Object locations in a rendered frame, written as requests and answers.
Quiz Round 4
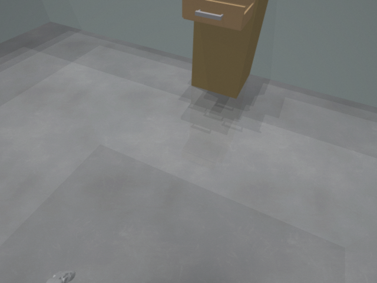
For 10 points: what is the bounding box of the handle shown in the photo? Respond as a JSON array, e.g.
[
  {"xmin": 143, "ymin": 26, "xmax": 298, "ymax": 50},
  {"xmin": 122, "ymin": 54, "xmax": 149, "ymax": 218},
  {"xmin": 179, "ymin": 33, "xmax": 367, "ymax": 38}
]
[{"xmin": 195, "ymin": 9, "xmax": 223, "ymax": 21}]

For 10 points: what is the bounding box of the robot left hand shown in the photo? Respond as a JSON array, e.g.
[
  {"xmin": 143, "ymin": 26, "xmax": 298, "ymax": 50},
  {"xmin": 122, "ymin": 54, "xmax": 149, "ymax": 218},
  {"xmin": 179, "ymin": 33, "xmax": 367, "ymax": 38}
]
[{"xmin": 45, "ymin": 271, "xmax": 75, "ymax": 283}]

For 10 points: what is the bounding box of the drawer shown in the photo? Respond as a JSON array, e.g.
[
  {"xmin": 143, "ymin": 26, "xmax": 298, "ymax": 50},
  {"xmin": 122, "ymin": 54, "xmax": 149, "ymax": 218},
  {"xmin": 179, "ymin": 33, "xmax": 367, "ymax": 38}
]
[{"xmin": 182, "ymin": 0, "xmax": 255, "ymax": 31}]

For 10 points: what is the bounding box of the cabinet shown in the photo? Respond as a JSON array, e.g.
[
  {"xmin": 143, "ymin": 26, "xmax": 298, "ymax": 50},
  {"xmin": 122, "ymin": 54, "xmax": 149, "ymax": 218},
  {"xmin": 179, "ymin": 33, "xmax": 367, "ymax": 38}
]
[{"xmin": 191, "ymin": 0, "xmax": 268, "ymax": 98}]

